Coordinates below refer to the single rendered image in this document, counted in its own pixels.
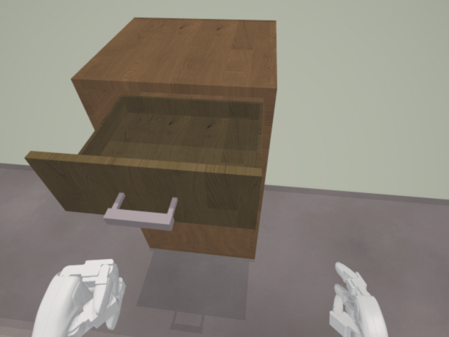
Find right robot hand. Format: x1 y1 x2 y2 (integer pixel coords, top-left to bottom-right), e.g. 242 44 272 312
330 262 388 337

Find handle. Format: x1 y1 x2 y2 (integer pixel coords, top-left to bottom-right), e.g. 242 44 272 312
103 192 178 231

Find left robot hand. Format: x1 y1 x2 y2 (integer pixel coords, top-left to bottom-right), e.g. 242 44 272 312
32 259 126 337

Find cabinet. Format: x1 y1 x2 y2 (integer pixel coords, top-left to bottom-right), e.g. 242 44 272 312
71 18 277 259

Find drawer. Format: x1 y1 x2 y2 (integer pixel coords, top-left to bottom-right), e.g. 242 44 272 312
25 95 263 230

